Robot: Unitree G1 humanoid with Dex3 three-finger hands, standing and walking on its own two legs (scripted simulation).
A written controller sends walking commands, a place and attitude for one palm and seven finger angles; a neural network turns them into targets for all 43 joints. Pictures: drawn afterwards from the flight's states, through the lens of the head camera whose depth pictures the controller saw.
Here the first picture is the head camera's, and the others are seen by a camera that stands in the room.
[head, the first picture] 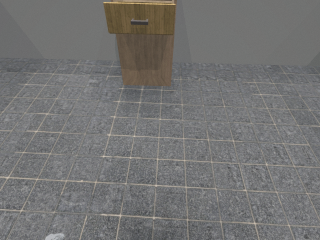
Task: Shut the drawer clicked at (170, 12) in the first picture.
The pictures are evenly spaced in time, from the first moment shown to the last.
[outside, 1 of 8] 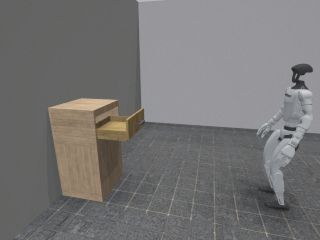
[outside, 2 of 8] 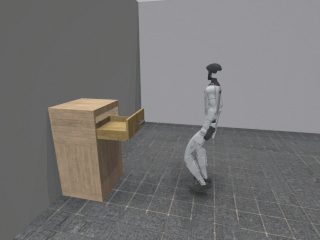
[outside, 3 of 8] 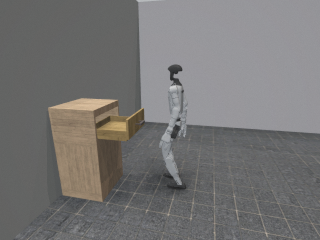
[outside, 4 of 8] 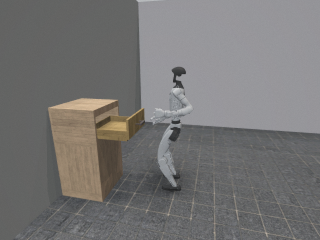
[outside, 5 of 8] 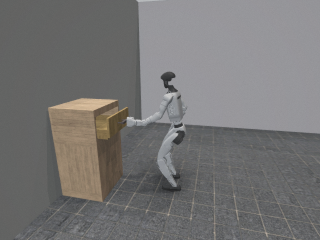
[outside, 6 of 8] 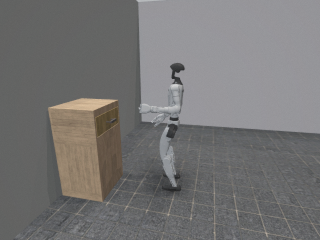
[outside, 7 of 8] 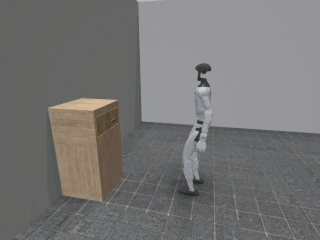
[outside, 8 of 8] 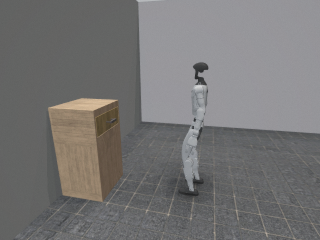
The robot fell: no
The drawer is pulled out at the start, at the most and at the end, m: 0.30 0.30 0.00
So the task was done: yes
